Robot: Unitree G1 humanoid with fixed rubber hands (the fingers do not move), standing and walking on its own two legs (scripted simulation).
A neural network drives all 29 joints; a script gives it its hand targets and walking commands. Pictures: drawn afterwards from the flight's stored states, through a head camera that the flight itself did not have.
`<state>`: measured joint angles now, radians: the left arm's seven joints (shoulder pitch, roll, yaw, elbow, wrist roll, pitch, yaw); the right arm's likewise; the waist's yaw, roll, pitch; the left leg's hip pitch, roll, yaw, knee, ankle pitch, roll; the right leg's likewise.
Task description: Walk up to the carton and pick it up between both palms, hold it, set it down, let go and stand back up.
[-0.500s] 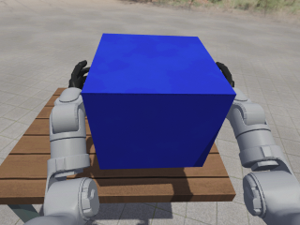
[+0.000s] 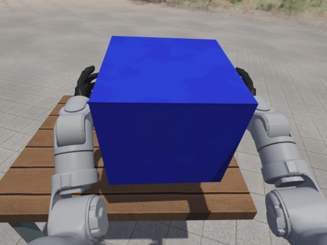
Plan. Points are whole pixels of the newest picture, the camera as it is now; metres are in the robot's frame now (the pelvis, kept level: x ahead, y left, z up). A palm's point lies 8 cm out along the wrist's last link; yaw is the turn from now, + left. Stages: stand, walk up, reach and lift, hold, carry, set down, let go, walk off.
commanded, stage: set down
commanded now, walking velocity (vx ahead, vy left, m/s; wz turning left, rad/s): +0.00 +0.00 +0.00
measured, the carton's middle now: (165, 107) +0.39 +0.01 +0.19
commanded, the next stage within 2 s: none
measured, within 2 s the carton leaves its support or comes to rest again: neither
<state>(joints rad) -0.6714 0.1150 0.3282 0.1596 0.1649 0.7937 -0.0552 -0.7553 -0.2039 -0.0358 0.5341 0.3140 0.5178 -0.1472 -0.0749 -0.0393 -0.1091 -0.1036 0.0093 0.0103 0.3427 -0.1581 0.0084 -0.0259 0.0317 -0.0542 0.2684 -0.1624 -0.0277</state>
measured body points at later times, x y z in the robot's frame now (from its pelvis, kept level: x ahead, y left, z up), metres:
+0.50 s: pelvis +0.01 -0.01 +0.00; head -0.04 +0.02 +0.45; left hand +0.37 +0.21 +0.22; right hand +0.40 -0.16 +0.19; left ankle +0.02 +0.11 -0.75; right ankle +0.00 -0.10 -0.75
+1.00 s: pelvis +0.02 -0.02 +0.00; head +0.00 +0.00 +0.45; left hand +0.39 +0.21 +0.18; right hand +0.43 -0.16 +0.17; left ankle +0.02 +0.11 -0.75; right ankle +0.00 -0.10 -0.75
